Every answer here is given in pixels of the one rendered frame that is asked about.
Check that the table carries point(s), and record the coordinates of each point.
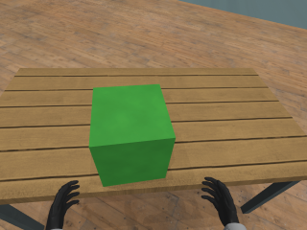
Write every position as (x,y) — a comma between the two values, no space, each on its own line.
(228,126)

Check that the robot right hand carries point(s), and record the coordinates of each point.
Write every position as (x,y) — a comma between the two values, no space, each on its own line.
(222,200)

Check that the carton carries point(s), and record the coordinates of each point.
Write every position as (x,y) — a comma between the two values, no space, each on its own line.
(131,137)

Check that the robot left hand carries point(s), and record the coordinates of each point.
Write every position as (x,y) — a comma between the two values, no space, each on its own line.
(59,207)

